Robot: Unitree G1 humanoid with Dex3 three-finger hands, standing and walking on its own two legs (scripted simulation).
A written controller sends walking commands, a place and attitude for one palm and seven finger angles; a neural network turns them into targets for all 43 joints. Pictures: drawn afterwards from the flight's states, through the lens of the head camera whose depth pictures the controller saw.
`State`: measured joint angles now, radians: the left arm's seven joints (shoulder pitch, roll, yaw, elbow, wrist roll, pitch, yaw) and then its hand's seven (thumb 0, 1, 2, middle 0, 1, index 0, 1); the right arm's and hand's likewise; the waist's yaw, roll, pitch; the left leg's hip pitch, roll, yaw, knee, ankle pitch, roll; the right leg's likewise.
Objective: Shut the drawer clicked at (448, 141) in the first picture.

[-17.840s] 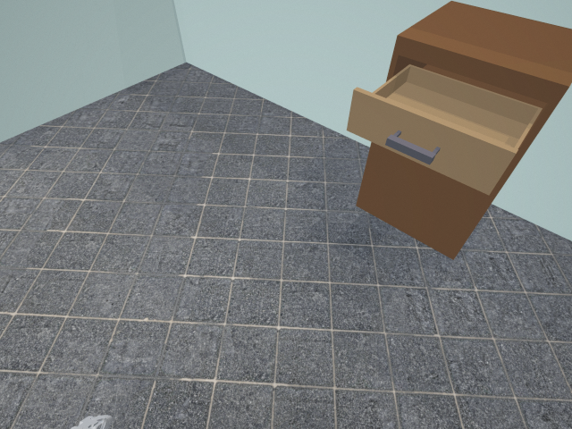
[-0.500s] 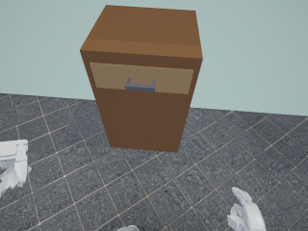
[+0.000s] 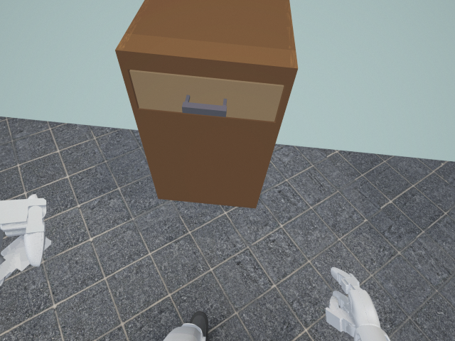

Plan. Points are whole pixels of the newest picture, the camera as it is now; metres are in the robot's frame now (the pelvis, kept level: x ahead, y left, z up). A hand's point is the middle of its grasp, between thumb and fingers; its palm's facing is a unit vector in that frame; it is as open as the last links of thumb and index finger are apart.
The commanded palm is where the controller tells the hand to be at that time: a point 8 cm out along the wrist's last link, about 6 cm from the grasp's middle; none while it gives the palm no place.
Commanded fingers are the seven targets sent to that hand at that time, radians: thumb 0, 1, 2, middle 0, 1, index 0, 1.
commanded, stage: step back with the hand held close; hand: left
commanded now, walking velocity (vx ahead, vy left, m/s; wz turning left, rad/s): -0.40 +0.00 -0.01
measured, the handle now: (205, 104) +0.74 +0.12 -0.09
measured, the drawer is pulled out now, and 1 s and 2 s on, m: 0.00 0.00 0.00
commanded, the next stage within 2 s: stop stepping back and stand still in 0.36 s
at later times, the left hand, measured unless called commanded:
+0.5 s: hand out of the picture +0.11 +0.25 +0.17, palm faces +0.24 -0.86 -0.46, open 3.3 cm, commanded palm +0.05 +0.30 +0.18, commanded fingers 0.00 0.90 0.90 -1.40 -1.60 -1.40 -1.60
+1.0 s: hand out of the picture +0.05 +0.28 +0.17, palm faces +0.32 -0.84 -0.45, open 3.3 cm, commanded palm +0.00 +0.33 +0.18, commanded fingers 0.00 0.90 0.90 -1.40 -1.60 -1.40 -1.60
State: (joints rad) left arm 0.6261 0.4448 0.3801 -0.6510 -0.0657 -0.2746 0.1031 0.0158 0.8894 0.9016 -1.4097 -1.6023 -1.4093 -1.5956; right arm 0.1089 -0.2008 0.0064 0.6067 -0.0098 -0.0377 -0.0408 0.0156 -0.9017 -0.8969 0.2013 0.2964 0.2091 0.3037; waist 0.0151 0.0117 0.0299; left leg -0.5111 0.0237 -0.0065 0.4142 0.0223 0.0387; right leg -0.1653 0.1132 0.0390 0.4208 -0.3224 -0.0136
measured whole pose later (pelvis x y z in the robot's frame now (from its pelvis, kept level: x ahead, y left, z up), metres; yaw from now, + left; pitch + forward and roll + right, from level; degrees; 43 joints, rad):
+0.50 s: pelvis -0.09 +0.03 +0.00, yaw -1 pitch +2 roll -4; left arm 0.65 0.48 0.39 -0.66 -0.08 -0.25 0.10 0.02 0.89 0.90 -1.41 -1.60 -1.41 -1.60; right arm 0.16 -0.18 0.01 0.57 -0.03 -0.05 -0.03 0.02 -0.90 -0.90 0.20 0.30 0.21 0.30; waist -0.01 -0.01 0.00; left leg -0.54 0.00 0.01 0.40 -0.01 0.02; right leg -0.20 0.08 -0.01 0.47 -0.33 -0.03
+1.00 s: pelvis -0.13 +0.05 +0.00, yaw -2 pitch -2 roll -3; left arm 0.67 0.42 0.35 -0.62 -0.04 -0.18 0.14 0.01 0.89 0.90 -1.41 -1.60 -1.41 -1.60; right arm 0.26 -0.22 0.00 0.65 -0.02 -0.07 -0.07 0.02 -0.90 -0.90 0.20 0.30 0.21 0.30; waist -0.01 0.02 -0.03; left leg -0.39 -0.01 -0.01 0.64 -0.28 0.01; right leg -0.18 0.08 -0.06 0.51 -0.31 -0.06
